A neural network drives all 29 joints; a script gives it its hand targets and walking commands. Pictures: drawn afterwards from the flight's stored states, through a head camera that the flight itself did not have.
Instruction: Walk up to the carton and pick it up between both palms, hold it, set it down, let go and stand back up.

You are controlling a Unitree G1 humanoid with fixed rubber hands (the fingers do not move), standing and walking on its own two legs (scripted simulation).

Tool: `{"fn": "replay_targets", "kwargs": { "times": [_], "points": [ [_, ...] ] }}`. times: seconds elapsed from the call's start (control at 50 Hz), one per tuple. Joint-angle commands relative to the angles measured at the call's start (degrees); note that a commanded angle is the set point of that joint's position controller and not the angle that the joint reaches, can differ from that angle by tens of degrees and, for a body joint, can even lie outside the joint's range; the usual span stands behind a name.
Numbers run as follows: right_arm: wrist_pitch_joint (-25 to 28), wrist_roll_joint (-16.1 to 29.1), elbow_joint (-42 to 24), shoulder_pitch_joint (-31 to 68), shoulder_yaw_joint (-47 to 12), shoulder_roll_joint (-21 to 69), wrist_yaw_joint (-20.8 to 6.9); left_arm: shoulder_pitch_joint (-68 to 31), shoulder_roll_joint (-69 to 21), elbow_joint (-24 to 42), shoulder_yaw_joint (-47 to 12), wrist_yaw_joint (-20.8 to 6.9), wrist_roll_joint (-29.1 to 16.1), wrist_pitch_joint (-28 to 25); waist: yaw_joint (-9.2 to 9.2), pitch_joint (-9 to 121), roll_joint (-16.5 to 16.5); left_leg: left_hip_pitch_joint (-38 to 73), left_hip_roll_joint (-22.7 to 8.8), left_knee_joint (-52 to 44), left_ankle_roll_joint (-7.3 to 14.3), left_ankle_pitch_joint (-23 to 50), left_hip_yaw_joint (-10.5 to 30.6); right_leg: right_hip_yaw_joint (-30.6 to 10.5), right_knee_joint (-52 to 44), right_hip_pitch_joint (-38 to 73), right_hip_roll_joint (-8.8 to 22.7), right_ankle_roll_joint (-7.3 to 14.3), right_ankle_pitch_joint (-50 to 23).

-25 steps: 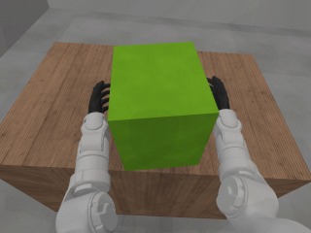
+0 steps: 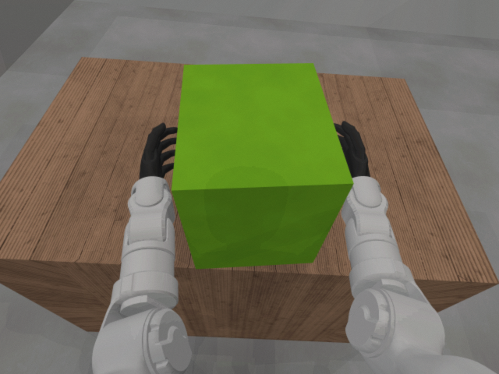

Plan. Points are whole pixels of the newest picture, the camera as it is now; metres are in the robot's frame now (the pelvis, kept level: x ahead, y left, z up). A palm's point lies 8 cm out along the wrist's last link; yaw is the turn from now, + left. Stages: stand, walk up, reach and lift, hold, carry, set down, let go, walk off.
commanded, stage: set down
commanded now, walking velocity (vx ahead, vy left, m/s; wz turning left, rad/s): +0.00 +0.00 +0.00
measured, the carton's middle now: (252, 169) +0.46 +0.00 +0.03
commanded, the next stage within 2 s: none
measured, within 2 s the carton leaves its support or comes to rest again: neither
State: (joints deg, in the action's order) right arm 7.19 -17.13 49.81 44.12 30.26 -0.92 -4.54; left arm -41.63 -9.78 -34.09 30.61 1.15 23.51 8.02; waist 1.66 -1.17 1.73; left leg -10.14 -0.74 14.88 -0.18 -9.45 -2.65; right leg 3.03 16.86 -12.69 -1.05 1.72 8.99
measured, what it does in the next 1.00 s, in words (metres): stands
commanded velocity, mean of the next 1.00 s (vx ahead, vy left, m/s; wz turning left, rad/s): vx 0.00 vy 0.00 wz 0.00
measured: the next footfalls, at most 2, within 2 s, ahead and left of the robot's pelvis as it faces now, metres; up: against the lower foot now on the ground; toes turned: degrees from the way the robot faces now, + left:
none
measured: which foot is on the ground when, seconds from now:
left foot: down 0.00-1.00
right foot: down 0.00-1.00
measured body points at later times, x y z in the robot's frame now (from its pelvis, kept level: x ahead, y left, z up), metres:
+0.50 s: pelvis +0.00 +0.00 +0.00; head +0.06 +0.02 +0.45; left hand +0.42 +0.15 +0.08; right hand +0.43 -0.17 +0.09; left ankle -0.03 +0.12 -0.75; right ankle -0.01 -0.09 -0.75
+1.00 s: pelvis -0.01 +0.00 +0.00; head +0.05 +0.02 +0.44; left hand +0.41 +0.16 +0.04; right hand +0.43 -0.17 +0.07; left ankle -0.03 +0.12 -0.75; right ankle -0.01 -0.09 -0.75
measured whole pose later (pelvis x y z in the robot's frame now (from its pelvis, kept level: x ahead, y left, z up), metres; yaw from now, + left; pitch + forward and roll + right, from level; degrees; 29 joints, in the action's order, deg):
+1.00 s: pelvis -0.01 +0.00 +0.00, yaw -3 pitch +10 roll +0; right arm 8.1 -2.1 62.8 47.2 14.0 -9.9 -2.6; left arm -42.1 -2.6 -50.3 20.1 8.2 13.3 0.4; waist 3.5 2.7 2.5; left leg -18.0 -2.3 19.4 -0.4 -10.9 -5.1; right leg 0.8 17.6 -19.8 -2.5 2.1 7.5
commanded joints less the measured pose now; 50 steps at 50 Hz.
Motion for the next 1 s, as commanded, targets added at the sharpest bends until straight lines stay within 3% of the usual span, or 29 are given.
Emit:
{"fn": "replay_targets", "kwargs": {
  "times": [0.0, 0.08, 0.14, 0.28, 0.3, 0.32, 0.36, 0.44, 0.46, 0.54, 0.6, 0.62, 0.64, 0.66, 0.68, 0.7, 0.74, 0.78, 0.8, 0.84, 0.9, 0.92, 0.98],
  "points": [
    [-0.14, -2.61, 2.25, 16.81, -14.54, 25.1, -6.84, -15.42, -19.87, -3.76, -12.04, -3.72, 0.4, 0.29, 1.75, 19.6, 1.64, -0.27, 0.69, 0.3, 1.83, 14.75, -3.66, 2.38, 2.5, 15.26, 1.2, -4.83, -22.85],
    [-1.04, -2.45, 2.08, 15.71, -13.11, 25.03, -7.1, -12.07, -19.21, -4.34, -9.99, -3.7, 2.0, 0.91, 3.14, 15.35, 1.57, -0.53, 0.72, -0.18, 2.13, 15.86, -3.54, 2.18, 1.88, 15.61, 1.4, -4.47, -21.75],
    [-0.52, -2.6, 1.76, 15.42, -13.52, 24.39, -7.34, -11.91, -19.79, -3.29, -10.7, -3.49, 1.9, 0.23, 2.53, 16.71, 1.29, 0.61, 0.32, 0.12, 1.35, 16.12, -3.21, 1.74, 2.24, 14.43, 0.84, -4.4, -21.41],
    [-0.33, -2.65, -0.05, 15.09, -15.12, 24.85, -7.49, -10.16, -19.32, -5.06, -8.76, -3.62, 2.72, -0.44, 3.81, 15.05, 3.56, -2.96, 0.75, 0.74, 2.54, 16.31, -3.89, 1.24, 3.16, 15.69, 1.32, -4.5, -24.98],
    [-0.3, -2.93, 0.03, 14.55, -14.83, 24.88, -7.29, -10.15, -18.88, -4.41, -9.13, -3.82, 2.67, -0.51, 3.23, 14.35, 4.05, -3.89, 1.14, 0.52, 2.48, 14.61, -3.94, 0.78, 3.48, 16.25, 1.46, -4.83, -25.99],
    [-0.77, -2.53, 1.47, 14.99, -14.4, 24.37, -7.14, -9.78, -19.21, -4.36, -8.98, -3.97, 2.68, -0.36, 2.73, 14.01, 3.46, -3.47, 0.72, -0.05, 2.58, 13.89, -3.89, 0.74, 2.85, 15.86, 1.57, -4.54, -24.16],
    [-1.0, -2.36, 1.2, 14.66, -14.59, 23.51, -7.15, -10.7, -17.68, -4.49, -9.3, -3.85, 2.79, -0.22, 3.71, 13.6, 2.04, -3.62, 0.44, 0.02, 2.57, 14.86, -3.79, 0.78, 3.01, 15.79, 1.48, -4.46, -22.89],
    [-1.09, -2.18, 2.13, 13.98, -13.95, 22.7, -7.17, -11.17, -18.49, -3.05, -10.37, -2.94, 1.86, -0.4, 2.18, 16.15, 0.6, -0.08, -0.06, 1.22, 1.89, 16.22, -3.88, 1.37, 2.26, 11.68, 0.2, -3.55, -19.21],
    [-1.48, -2.14, 2.91, 12.84, -13.19, 22.0, -7.4, -9.91, -18.57, -3.09, -9.83, -2.73, 2.17, -0.12, 3.0, 15.43, 0.35, 1.21, -0.11, 1.22, 1.65, 16.98, -3.36, 1.43, 1.76, 10.54, 0.15, -3.07, -17.94],
    [-1.28, -2.65, 2.78, 13.28, -11.71, 19.29, -6.93, -10.87, -16.76, -2.92, -9.34, -2.01, 2.54, -0.73, 3.05, 18.67, -0.12, 0.89, 0.02, 2.46, 1.53, 17.66, -3.67, 1.31, 1.37, 9.78, 0.39, -2.83, -16.69],
    [-1.59, -3.36, 2.82, 12.64, -11.47, 19.39, -7.06, -11.1, -16.6, -4.9, -7.99, -2.08, 2.71, -1.09, 3.32, 16.96, 0.33, 0.03, 0.21, 1.79, 1.79, 16.16, -4.38, 0.91, 1.4, 9.23, 0.42, -2.8, -16.45],
    [-1.54, -3.61, 2.93, 12.26, -10.32, 19.26, -6.92, -9.36, -16.03, -5.62, -7.41, -2.0, 2.99, -1.01, 3.02, 15.63, 1.9, -1.04, 0.1, 1.83, 1.83, 16.41, -3.62, 0.97, 1.44, 9.73, 0.34, -3.08, -17.73],
    [-1.45, -2.76, 2.83, 12.19, -10.48, 17.87, -6.66, -8.68, -14.41, -6.36, -6.7, -1.87, 2.73, -1.31, 4.17, 16.38, 1.56, -1.11, 0.25, 1.15, 2.12, 15.87, -4.57, 0.42, 1.61, 11.86, 0.57, -3.24, -19.17],
    [-1.67, -3.28, 3.47, 11.22, -10.99, 17.26, -6.49, -9.0, -14.37, -5.93, -6.87, -1.83, 3.25, -1.23, 3.08, 16.59, 0.97, -1.79, 0.5, 1.35, 1.77, 16.12, -4.52, 0.32, 1.73, 11.98, 0.74, -3.4, -19.83],
    [-1.27, -3.28, 3.84, 12.09, -10.63, 15.04, -6.15, -9.53, -11.17, -6.56, -5.28, -1.46, 3.08, -1.65, 3.71, 16.06, 2.37, -2.08, 0.21, 0.81, 1.8, 15.57, -4.3, 0.13, 2.0, 12.51, 0.57, -3.52, -20.94],
    [-1.02, -2.45, 4.66, 11.46, -10.45, 13.58, -5.54, -9.21, -9.72, -6.44, -6.05, -1.17, 2.45, -2.57, 3.15, 16.53, 3.06, -3.88, 0.67, 1.16, 2.11, 15.72, -4.8, -0.12, 1.99, 13.04, 1.17, -3.67, -22.42],
    [-0.6, -0.67, 4.22, 12.28, -11.79, 10.06, -4.61, -10.47, -5.54, -7.03, -4.42, 0.0, 1.85, -3.79, 3.94, 17.33, 3.66, -5.65, 0.47, 0.93, 2.18, 14.77, -4.61, -0.92, 3.04, 14.97, 1.08, -3.8, -23.66],
    [-0.01, 1.56, 4.01, 12.87, -13.27, 3.45, -3.13, -11.9, -2.18, -7.49, -7.03, 1.47, -1.13, -5.1, 2.99, 19.53, 3.96, -6.37, 0.57, 1.06, 1.66, 15.22, -4.69, -0.77, 2.91, 14.95, 0.04, -3.81, -22.22],
    [0.47, 3.28, 4.54, 13.98, -14.06, 1.15, -2.46, -13.25, -0.15, -7.15, -7.27, 2.5, -2.1, -6.21, 3.75, 21.32, 2.65, -5.42, 0.05, 1.5, 1.41, 16.41, -4.25, -1.13, 2.85, 14.65, -0.11, -3.43, -23.18],
    [1.17, 8.62, 7.0, 16.05, -16.37, -5.63, -0.83, -15.32, 4.77, -8.25, -10.34, 4.93, -5.93, -7.42, 3.57, 23.25, 1.47, -4.59, -0.21, 2.9, 0.32, 16.86, -4.24, -1.38, 2.92, 11.94, -0.54, -2.64, -21.18],
    [1.08, 16.94, 10.89, 20.29, -21.41, -9.22, 1.15, -20.85, 8.94, -10.88, -14.73, 7.69, -11.73, -9.3, 4.76, 28.82, -2.13, -4.77, 0.06, 5.57, -1.19, 16.16, -3.99, -1.09, 2.83, 8.04, -0.87, -1.74, -16.93],
    [0.95, 19.0, 11.7, 22.44, -23.33, -9.85, 1.36, -22.4, 10.02, -12.8, -16.07, 8.29, -13.87, -9.91, 4.71, 29.86, -2.12, -6.51, -0.5, 5.81, -0.76, 15.34, -3.72, -1.67, 2.65, 6.84, -0.87, -1.39, -15.11],
    [2.08, 24.33, 12.58, 26.61, -27.24, -13.95, 2.53, -24.64, 14.92, -16.41, -17.26, 9.54, -18.5, -13.56, 5.92, 38.65, -1.19, -8.79, -0.44, 8.52, -1.55, 16.8, -3.25, -2.17, 4.87, 8.46, -1.3, -1.41, -20.13]
  ]
}}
